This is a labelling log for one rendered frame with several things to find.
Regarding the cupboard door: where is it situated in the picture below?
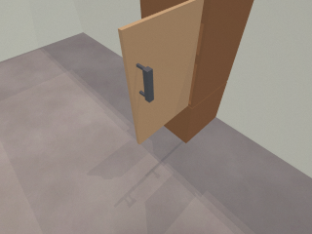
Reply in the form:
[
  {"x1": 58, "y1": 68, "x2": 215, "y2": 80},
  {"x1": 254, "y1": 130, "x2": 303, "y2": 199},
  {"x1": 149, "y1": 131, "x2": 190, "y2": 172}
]
[{"x1": 118, "y1": 0, "x2": 204, "y2": 144}]

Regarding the handle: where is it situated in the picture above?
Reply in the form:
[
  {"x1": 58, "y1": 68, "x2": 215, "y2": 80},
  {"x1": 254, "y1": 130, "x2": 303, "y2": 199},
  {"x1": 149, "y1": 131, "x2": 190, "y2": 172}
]
[{"x1": 136, "y1": 63, "x2": 154, "y2": 102}]

